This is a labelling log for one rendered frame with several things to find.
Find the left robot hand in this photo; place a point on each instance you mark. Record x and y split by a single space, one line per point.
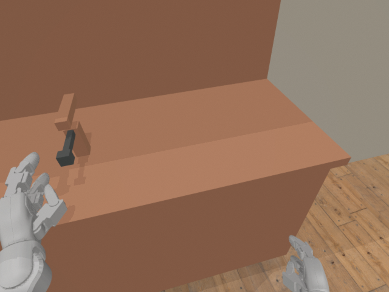
19 206

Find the tap lever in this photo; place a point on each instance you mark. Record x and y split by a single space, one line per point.
66 157

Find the robot left forearm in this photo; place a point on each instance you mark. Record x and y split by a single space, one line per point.
23 268

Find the right robot hand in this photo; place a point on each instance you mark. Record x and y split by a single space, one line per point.
311 273

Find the counter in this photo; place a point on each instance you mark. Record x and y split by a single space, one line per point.
189 162

